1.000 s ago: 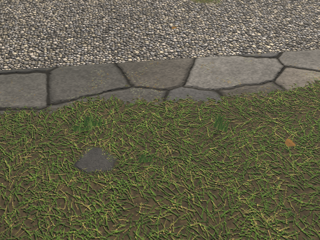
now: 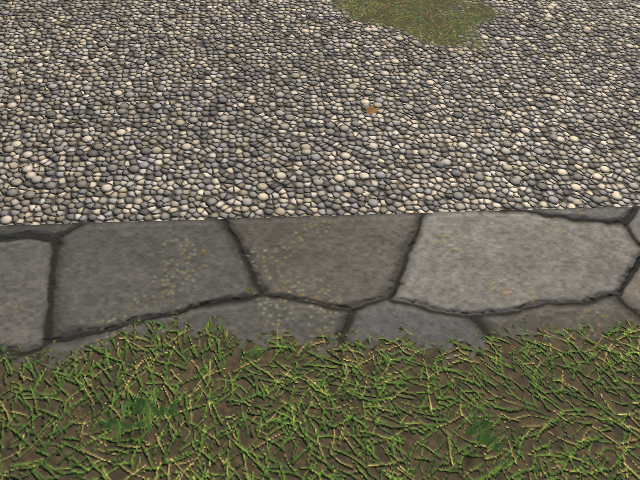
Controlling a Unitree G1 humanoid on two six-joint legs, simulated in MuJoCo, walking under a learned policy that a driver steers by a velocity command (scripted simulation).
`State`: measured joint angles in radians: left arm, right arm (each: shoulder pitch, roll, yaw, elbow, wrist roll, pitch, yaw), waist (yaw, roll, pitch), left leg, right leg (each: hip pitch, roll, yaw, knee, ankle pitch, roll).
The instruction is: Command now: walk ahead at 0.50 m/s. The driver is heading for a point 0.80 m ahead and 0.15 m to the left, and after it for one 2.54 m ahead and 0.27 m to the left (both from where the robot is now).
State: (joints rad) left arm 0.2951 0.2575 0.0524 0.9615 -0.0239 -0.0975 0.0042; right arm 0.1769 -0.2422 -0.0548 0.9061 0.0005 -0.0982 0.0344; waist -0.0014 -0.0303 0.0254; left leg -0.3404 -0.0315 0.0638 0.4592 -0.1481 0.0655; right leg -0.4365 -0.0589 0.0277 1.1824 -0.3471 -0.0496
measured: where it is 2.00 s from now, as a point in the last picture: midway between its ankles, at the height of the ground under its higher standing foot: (280, 346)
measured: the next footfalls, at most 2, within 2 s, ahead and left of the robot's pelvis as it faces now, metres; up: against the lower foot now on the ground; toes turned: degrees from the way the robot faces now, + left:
right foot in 0.42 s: +0.41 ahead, -0.15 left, +0.00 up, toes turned -3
left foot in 1.00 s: +0.68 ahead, +0.12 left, +0.00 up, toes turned +19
